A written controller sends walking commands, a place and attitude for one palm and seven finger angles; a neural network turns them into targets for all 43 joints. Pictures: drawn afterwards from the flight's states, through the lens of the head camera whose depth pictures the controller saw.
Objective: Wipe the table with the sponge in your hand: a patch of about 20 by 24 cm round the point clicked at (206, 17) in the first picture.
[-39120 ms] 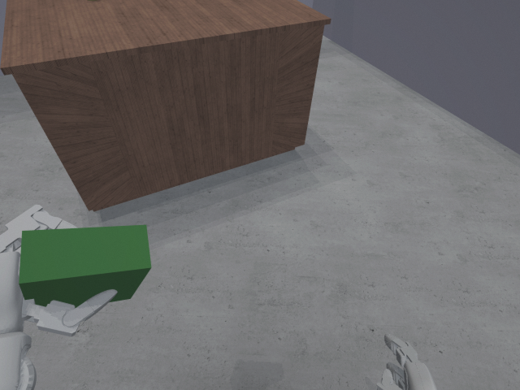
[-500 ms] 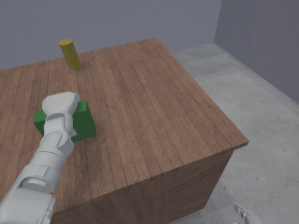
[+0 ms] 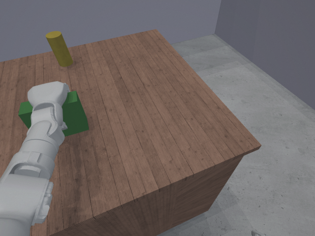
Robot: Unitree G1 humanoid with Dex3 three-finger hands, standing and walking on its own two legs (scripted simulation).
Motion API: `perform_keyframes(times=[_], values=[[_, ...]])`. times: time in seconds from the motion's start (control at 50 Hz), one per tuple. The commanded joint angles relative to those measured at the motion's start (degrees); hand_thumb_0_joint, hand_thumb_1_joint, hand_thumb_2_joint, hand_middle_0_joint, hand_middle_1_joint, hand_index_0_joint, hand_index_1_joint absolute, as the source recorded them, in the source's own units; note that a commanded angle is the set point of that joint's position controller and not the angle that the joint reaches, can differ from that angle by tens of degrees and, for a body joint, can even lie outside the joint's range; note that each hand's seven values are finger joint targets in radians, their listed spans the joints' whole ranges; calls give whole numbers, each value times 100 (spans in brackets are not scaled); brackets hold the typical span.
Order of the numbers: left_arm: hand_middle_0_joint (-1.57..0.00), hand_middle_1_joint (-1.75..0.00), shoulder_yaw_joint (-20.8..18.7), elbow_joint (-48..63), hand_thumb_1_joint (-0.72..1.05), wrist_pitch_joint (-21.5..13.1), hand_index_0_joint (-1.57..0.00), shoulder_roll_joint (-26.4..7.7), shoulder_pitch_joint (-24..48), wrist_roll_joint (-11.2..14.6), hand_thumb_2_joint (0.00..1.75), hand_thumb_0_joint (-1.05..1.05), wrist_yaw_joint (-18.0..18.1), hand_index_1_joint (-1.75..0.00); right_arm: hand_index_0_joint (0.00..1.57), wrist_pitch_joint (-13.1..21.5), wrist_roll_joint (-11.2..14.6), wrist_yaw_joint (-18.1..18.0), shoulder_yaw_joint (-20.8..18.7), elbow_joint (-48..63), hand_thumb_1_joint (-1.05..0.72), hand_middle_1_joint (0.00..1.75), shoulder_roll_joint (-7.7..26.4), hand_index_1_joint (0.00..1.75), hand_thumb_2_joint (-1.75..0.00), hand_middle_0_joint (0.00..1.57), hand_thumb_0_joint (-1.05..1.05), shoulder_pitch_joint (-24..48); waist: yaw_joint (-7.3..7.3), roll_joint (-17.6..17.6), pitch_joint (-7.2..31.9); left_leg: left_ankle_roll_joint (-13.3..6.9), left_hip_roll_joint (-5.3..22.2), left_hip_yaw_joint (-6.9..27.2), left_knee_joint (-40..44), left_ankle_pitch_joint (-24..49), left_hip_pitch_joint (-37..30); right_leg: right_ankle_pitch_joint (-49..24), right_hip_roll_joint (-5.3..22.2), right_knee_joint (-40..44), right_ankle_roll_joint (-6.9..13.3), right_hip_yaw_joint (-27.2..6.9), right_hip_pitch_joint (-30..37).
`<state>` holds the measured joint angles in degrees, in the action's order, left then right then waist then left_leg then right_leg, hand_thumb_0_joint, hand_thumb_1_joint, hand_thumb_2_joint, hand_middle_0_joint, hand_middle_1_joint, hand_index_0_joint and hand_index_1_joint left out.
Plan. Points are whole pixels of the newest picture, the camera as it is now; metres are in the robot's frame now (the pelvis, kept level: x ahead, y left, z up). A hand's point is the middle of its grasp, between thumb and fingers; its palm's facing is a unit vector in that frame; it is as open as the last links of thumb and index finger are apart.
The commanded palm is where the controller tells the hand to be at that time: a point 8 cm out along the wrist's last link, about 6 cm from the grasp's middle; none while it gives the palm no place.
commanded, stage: slide back across to the first lane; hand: left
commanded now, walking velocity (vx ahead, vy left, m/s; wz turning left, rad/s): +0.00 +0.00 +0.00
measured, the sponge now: (59, 121) +0.41 +0.30 +0.06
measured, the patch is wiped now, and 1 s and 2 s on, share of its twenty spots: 1.00 1.00 1.00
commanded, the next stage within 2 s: wipe back along the first lane in 0.72 s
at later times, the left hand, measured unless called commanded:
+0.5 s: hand (40, 109) +0.41 +0.34 +0.10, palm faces -0.07 -0.03 -1.00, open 9.6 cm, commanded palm +0.39 +0.34 +0.15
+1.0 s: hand (21, 120) +0.38 +0.38 +0.10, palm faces -0.10 -0.02 -0.99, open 9.6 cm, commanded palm +0.35 +0.36 +0.14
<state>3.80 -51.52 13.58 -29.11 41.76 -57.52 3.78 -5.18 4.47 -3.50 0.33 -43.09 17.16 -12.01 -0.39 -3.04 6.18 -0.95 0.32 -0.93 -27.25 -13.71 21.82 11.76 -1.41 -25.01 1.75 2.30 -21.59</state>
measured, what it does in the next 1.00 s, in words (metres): stands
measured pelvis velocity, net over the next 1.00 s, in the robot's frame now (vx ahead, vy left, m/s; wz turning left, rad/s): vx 0.02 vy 0.02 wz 0.02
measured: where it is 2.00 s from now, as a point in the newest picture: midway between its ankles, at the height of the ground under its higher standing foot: outside the picture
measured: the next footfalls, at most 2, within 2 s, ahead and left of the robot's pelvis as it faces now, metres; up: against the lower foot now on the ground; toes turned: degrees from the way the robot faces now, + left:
none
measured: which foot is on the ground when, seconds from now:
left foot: down 0.00-1.00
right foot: down 0.00-1.00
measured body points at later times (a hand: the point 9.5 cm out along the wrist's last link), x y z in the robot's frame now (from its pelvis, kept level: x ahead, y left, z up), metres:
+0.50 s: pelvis +0.02 +0.02 +0.00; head +0.05 +0.01 +0.45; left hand +0.41 +0.34 +0.15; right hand +0.15 -0.24 -0.12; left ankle -0.01 +0.11 -0.74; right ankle +0.00 -0.10 -0.74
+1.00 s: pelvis +0.02 +0.02 +0.00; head +0.06 +0.01 +0.45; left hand +0.38 +0.38 +0.15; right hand +0.18 -0.24 -0.11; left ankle -0.01 +0.11 -0.74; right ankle +0.00 -0.10 -0.74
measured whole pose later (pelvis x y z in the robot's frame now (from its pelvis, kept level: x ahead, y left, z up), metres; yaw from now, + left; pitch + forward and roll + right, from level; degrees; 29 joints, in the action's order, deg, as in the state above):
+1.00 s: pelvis +0.02 +0.02 +0.00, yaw +1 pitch +7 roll -1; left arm -2.2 -34.8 8.6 -35.4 28.0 -56.2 -2.6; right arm -4.7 3.5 -3.0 -0.3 -39.9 17.2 -10.2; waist 2.9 -3.3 3.7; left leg -2.5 -1.3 -0.4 -25.2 -14.9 16.9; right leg 12.4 0.0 -21.4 0.2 2.7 -15.6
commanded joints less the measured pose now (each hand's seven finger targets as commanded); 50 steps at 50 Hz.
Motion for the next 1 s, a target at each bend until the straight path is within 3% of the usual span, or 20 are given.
perform_keyframes(times=[0.0, 0.04, 0.08, 0.1, 0.16, 0.28, 0.3, 0.36, 0.38, 0.44, 0.46, 0.52, 0.58, 0.64, 0.66, 0.8, 0.84, 0.86, 0.92, 0.98], values=[[-120, -160, -123, 115, 10, 60, -120, -1378, 1707, -297, 130, 0, 45, -160, 20, 208, -7, -49, -256, 644, -90, 30, 803, 30, -90, 20, 0, 178, -85, 428, 1145, -206, -111, 119, 208, 862, -351, -1001, 135, 322, 135, -310, 648], [-120, -160, -205, 53, 10, 17, -120, -1531, 1789, -345, 130, 0, 24, -160, 20, 177, -16, -51, -260, 632, -90, 30, 815, 30, -90, 20, 0, 114, -104, 480, 1250, -196, -100, 129, 182, 948, -344, -1129, 130, 297, 142, -323, 693], [-120, -160, -135, 217, 10, -75, -120, -1364, 1681, -317, 130, 0, -8, -160, 20, 181, -30, -34, -286, 680, -90, 30, 790, 30, -90, 20, 0, 106, -43, 279, 1373, -194, -85, 149, 163, 1184, -518, -1266, 111, 239, 177, -277, 698], [-120, -160, -353, 265, 10, -99, -120, -1566, 1541, -331, 130, 0, 13, -160, 20, 162, -40, -25, -305, 690, -90, 30, 797, 30, -90, 20, 0, 78, 33, 343, 1515, -191, -84, 154, 156, 1277, -562, -1329, 103, 220, 180, -271, 797], [-120, -160, -409, 641, 10, -165, -120, -1580, 1645, -227, 130, 0, 27, -160, 20, 159, -29, -24, -299, 784, -90, 30, 769, 30, -90, 20, 0, 186, 82, 273, 1556, -186, -82, 188, 218, 1503, -616, -1519, 108, 217, 204, -259, 922], [-120, -160, -712, 1164, 10, -30, -120, -1937, 1348, -201, 130, 0, 115, -160, 20, 176, -19, 24, -316, 821, -90, 30, 802, 30, -90, 20, 0, 330, 264, 167, 1565, -169, -68, 244, 320, 1854, -927, -1525, 79, 220, 234, -182, 1089], [-120, -160, -606, 1268, 10, 21, -120, -1833, 1297, -204, 130, 0, 95, -160, 20, 182, -18, 31, -305, 862, -90, 30, 782, 30, -90, 20, 0, 376, 257, 172, 1550, -168, -71, 239, 330, 1881, -964, -1527, 81, 240, 227, -173, 1107], [-120, -160, -734, 1520, 10, 124, -120, -2042, 1467, -138, 130, 0, 3, -160, 20, 198, 3, 19, -273, 870, -90, 30, 802, 30, -90, 20, 0, 494, 251, 152, 1450, -164, -80, 306, 417, 1904, -999, -1480, 82, 304, 251, -168, 1159], [-120, -160, -604, 1563, 10, 134, -120, -1973, 1569, -167, 130, 0, -33, -160, 20, 213, -1, 7, -278, 862, -90, 30, 805, 30, -90, 20, 0, 481, 192, 146, 1424, -183, -72, 290, 403, 1845, -1105, -1383, 77, 328, 234, -146, 1096], [-120, -160, -672, 1612, 10, 132, -120, -2035, 1231, -225, 130, 0, -167, -160, 20, 228, -26, 8, -283, 868, -90, 30, 798, 30, -90, 20, 0, 456, 226, 134, 1454, -173, -68, 298, 364, 2070, -1234, -1605, 77, 330, 260, -152, 1165], [-120, -160, -643, 1829, 10, 72, -120, -2001, 1347, -168, 130, 0, -240, -160, 20, 238, -21, -2, -274, 912, -90, 30, 791, 30, -90, 20, 0, 499, 213, -54, 1494, -147, -75, 327, 380, 2216, -1295, -1681, 83, 330, 285, -145, 1190], [-120, -160, -596, 1828, 10, -32, -120, -2005, 1335, -186, 130, 0, -379, -160, 20, 234, -33, -30, -269, 897, -90, 30, 799, 30, -90, 20, 0, 451, 157, 75, 1382, -159, -62, 340, 362, 2192, -1382, -1635, 78, 374, 272, -128, 1093], [-120, -160, -615, 2109, 10, -202, -120, -1949, 1107, -154, 130, 0, -468, -160, 20, 251, -52, -32, -290, 952, -90, 30, 782, 30, -90, 20, 0, 439, 197, -125, 1480, -120, -53, 373, 278, 2657, -1581, -1888, 74, 323, 302, -110, 1120], [-120, -160, -794, 2285, 10, -298, -120, -2086, 947, -104, 130, 0, -490, -160, 20, 236, -73, -29, -300, 964, -90, 30, 797, 30, -90, 20, 0, 445, 211, 67, 1527, -132, -54, 346, 227, 2772, -1591, -2159, 84, 321, 284, -141, 1200], [-120, -160, -957, 2366, 10, -331, -120, -2284, 1069, -65, 130, 0, -506, -160, 20, 243, -67, -49, -287, 971, -90, 30, 814, 30, -90, 20, 0, 469, 222, -10, 1503, -113, -63, 396, 264, 2841, -1543, -2171, 83, 325, 315, -142, 1232], [-120, -160, -1066, 2253, 10, -465, -120, -2504, 996, -191, 130, 0, -523, -160, 20, 243, -94, -45, -299, 912, -90, 30, 841, 30, -90, 20, 0, 374, 232, -180, 1511, -104, -105, 353, 208, 2804, -1542, -2151, 94, 318, 318, -125, 1216], [-120, -160, -1022, 2182, 10, -508, -120, -2364, 696, -139, 130, 0, -553, -160, 20, 238, -89, -38, -306, 933, -90, 30, 837, 30, -90, 20, 0, 392, 231, -11, 1500, -125, -109, 322, 193, 2687, -1473, -2234, 105, 315, 293, -149, 1263], [-120, -160, -992, 2460, 10, -574, -120, -2248, 656, -67, 130, 0, -587, -160, 20, 258, -86, -42, -315, 990, -90, 30, 815, 30, -90, 20, 0, 441, 260, -143, 1612, -104, -105, 373, 193, 2948, -1562, -2310, 103, 287, 321, -159, 1296], [-120, -160, -833, 2522, 10, -573, -120, -1947, 165, 24, 130, 0, -585, -160, 20, 238, -89, 4, -329, 1027, -90, 30, 807, 30, -90, 20, 0, 461, 255, 13, 1449, -115, -70, 370, 154, 2861, -1566, -2182, 86, 304, 278, -123, 1162], [-120, -160, -984, 2591, 10, -550, -120, -2040, -68, 109, 130, 0, -543, -160, 20, 236, -71, 11, -333, 1014, -90, 30, 845, 30, -90, 20, 0, 515, 297, 47, 1344, -146, -88, 368, 212, 2526, -1453, -1980, 87, 330, 284, -123, 1202]])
